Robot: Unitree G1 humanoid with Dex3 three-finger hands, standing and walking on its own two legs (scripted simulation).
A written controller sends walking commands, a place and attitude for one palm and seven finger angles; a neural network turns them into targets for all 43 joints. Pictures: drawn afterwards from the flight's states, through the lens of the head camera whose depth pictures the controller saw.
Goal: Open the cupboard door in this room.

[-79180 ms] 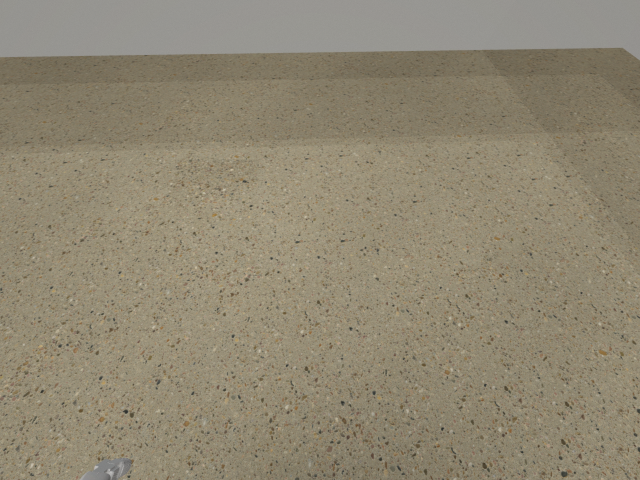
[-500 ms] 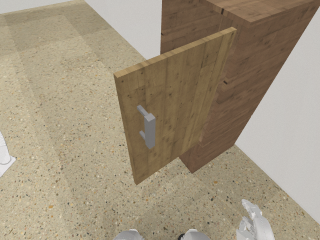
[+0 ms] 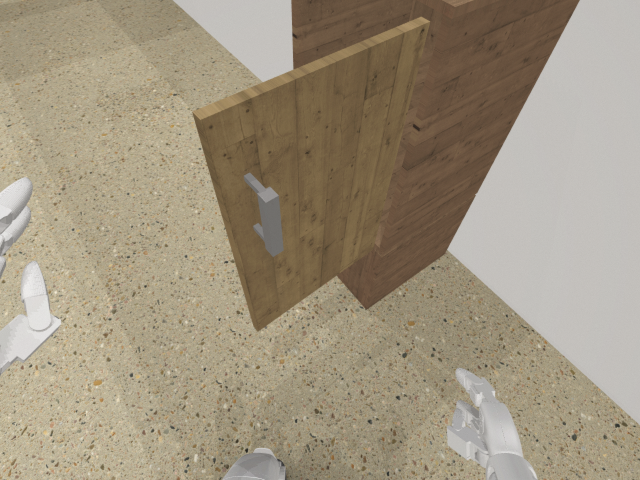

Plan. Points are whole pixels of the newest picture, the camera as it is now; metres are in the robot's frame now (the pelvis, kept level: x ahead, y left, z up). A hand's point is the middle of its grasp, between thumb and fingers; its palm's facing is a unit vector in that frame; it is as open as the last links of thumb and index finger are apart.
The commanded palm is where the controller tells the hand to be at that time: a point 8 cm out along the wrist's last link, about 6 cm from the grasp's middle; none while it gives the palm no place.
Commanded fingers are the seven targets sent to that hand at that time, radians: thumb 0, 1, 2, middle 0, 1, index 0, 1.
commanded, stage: step back with the hand held close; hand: left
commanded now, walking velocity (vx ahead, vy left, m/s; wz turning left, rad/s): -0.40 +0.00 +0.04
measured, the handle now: (263, 215) +0.45 +0.12 +0.03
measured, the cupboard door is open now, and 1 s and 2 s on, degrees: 93 93 93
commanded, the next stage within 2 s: stop stepping back and stand still in 0.06 s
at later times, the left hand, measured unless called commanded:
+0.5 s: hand out of the picture +0.08 +0.24 +0.16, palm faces +0.45 -0.78 -0.44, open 7.5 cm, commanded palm +0.02 +0.27 +0.18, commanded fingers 0.00 0.90 0.90 -0.20 -0.30 -0.20 -0.30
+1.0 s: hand out of the picture +0.06 +0.26 +0.13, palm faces +0.42 -0.78 -0.46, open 7.5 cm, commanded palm none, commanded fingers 0.00 0.90 0.90 -0.20 -0.30 -0.20 -0.30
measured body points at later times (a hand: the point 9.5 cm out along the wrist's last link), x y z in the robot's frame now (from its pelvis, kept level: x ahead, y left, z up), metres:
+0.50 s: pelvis -0.11 -0.03 +0.01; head -0.12 -0.02 +0.46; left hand +0.05 +0.28 +0.19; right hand +0.03 -0.27 -0.09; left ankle -0.10 +0.10 -0.70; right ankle -0.09 -0.12 -0.74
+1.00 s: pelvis -0.14 -0.01 -0.01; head -0.14 -0.02 +0.44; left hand +0.03 +0.29 +0.16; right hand +0.03 -0.25 -0.10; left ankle -0.12 +0.10 -0.74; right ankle -0.11 -0.12 -0.73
